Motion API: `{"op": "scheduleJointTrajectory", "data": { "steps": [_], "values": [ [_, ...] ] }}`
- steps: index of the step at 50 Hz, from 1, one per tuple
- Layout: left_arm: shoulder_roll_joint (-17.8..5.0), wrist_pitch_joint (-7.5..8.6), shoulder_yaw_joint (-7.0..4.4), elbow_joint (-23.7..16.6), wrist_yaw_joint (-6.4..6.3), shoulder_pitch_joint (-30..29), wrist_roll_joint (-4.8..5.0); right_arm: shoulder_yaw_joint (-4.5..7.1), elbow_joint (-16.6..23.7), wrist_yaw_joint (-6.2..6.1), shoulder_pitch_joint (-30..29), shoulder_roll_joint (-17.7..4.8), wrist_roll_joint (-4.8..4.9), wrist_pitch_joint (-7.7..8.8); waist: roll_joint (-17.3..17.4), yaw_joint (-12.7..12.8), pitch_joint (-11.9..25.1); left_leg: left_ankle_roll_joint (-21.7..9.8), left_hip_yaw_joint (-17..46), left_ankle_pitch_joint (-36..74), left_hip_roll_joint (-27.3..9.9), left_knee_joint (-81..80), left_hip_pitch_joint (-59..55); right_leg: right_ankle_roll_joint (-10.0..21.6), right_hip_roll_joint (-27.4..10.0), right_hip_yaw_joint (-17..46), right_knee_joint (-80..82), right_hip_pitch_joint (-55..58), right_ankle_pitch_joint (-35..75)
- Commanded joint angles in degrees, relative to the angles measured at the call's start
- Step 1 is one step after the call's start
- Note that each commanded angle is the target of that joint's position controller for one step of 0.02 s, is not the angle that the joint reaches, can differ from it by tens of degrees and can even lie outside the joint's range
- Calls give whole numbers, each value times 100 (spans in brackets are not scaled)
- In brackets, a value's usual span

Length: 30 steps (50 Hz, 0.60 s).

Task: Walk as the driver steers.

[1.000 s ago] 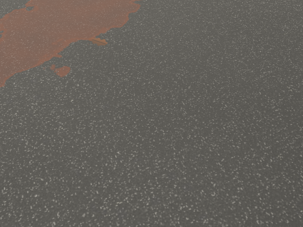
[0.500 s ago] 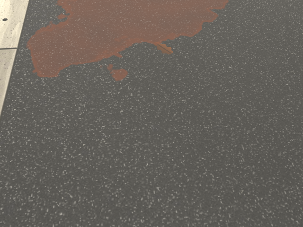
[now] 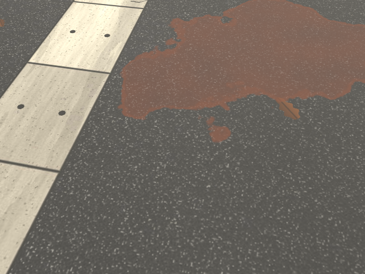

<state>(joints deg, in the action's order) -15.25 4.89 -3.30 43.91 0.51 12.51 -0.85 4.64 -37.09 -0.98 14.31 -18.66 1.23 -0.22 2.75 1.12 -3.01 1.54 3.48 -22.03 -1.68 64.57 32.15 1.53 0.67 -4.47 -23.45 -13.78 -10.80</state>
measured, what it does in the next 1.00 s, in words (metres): walks ahead, turning left: left foot, then right foot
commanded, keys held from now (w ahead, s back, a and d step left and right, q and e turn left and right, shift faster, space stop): q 0.50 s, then no key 0.50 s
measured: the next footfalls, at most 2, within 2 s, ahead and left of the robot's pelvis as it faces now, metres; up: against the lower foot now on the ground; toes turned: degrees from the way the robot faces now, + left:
left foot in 0.26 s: +0.22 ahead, +0.14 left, +0.00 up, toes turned +10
right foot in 0.66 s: +0.26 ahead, -0.06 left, +0.00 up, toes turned +23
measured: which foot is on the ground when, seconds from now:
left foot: up 0.00-0.24, down 0.26-0.68, up 0.70-0.94, down 0.96-1.00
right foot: down 0.00-0.26, up 0.28-0.64, down 0.66-1.00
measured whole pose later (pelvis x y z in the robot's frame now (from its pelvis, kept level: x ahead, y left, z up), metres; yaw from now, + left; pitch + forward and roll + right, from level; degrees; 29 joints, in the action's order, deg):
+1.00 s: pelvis +0.16 +0.02 +0.00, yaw +24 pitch +0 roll +0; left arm -14.0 0.6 -1.3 44.5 0.3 9.2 -0.5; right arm 3.1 -40.7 -1.3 10.9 -15.5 -0.2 -2.9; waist -0.1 1.1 -2.3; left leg 1.6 4.4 -15.7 0.0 27.6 11.6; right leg -1.3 -1.1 0.7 -29.6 -14.9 -14.8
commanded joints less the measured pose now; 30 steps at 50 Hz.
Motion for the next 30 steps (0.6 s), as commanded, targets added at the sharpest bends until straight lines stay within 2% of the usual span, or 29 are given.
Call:
{"op": "scheduleJointTrajectory", "data": {
  "steps": [1,5,8,10,11,12,13,14,15,16,17,18,19,20,21,25,30],
  "values": [
    [-978,26,-258,-271,-77,-326,43,38,497,14,43,-144,-28,-32,-947,-125,465,125,-4,487,-282,-672,442,1044,-1643,812,843,737,3583],
    [-1067,-142,-276,-194,-165,-489,122,21,569,176,-369,-121,-39,-34,-883,-10,595,8,-295,1757,-207,-1979,-237,852,-1482,14,838,727,3233],
    [-1205,-203,-318,-102,-147,-406,231,89,723,299,-683,-253,-45,-66,-872,53,529,-172,-408,1701,-133,-2620,-474,734,-1583,-134,570,965,2953],
    [-1317,-243,-363,-96,-141,-444,325,174,784,339,-628,-406,-60,-97,-873,-52,548,-363,-538,1349,4,-2996,-714,632,-1655,-169,77,1113,3200],
    [-1309,-260,-367,-109,-149,-511,368,235,734,335,-367,-486,-74,-98,-809,-229,646,-500,-654,1503,160,-3403,-1135,508,-1559,-299,-439,1071,3424],
    [-1155,-272,-327,-84,-143,-400,348,352,579,278,160,-695,-93,-86,-539,-454,908,-702,-692,2052,381,-3851,-1977,294,-1268,-486,-1367,800,3248],
    [-957,-263,-243,-158,-112,-113,126,510,594,138,588,-1274,-100,-90,520,-558,1298,-1167,662,4478,-560,-3946,-3310,-142,-840,-632,-2932,-389,1288],
    [-560,-251,-64,-373,-59,257,-149,491,813,77,298,-1715,-213,-64,1567,-62,1869,-2503,3000,5670,-2010,-3810,-4410,-539,102,-171,-4786,-2183,-3096],
    [-960,-262,-141,-286,-17,-68,6,379,869,141,306,-1222,-188,-8,704,-492,2378,-2554,3025,4585,-1943,-4136,-4172,-494,-24,877,-5223,-2308,-2824],
    [-1065,-296,-167,-386,-21,-394,156,306,853,166,4,-1033,-147,51,411,-400,1791,-2229,2440,3987,-1666,-4227,-3687,-412,-187,895,-5143,-2490,-2370],
    [-996,-336,-165,-347,-77,-443,113,270,796,153,-217,-875,-49,57,65,-255,1363,-1858,2026,3334,-1319,-4312,-3164,-404,-346,881,-4737,-2482,-1978],
    [-1028,-386,-182,-341,-144,-512,39,236,816,120,-427,-799,-17,21,49,-164,1112,-1671,1836,2934,-1127,-4417,-2660,-432,-414,892,-4346,-2319,-1693],
    [-1033,-434,-190,-345,-155,-475,31,228,854,85,-604,-823,-71,-13,197,-19,1011,-1609,1673,2858,-946,-4519,-2141,-465,-362,839,-4146,-1937,-1464],
    [-976,-458,-180,-325,-158,-388,29,235,881,58,-702,-843,-140,-32,306,49,1018,-1602,1595,2906,-837,-4559,-1895,-509,-257,778,-3960,-1705,-1324],
    [-892,-468,-158,-301,-163,-316,36,245,874,27,-712,-853,-168,-40,355,70,1068,-1614,1536,2967,-775,-4558,-1807,-556,-196,758,-3689,-1571,-1266],
    [-703,-486,-84,-365,-174,-486,39,285,797,-75,-647,-906,-114,-93,407,-43,1162,-1552,1679,2269,-629,-4489,-1676,-649,-65,856,-2680,-1252,-950],
    [-709,-459,-88,-442,-80,-530,83,189,701,-24,-609,-731,-150,-167,626,-191,1097,-1396,2005,1590,-677,-4284,-1626,-507,-75,758,-1776,-743,-839]
  ]
}}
